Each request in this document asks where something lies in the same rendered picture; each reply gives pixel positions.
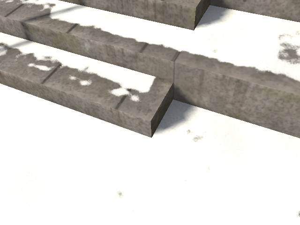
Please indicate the stairs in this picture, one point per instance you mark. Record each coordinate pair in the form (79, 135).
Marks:
(110, 59)

